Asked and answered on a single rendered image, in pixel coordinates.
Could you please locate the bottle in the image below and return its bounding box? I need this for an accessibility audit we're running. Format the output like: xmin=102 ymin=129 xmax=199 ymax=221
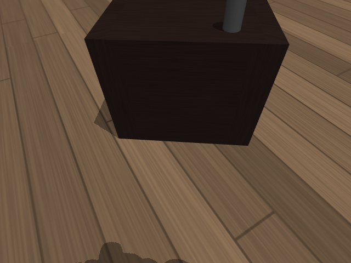
xmin=223 ymin=0 xmax=247 ymax=33

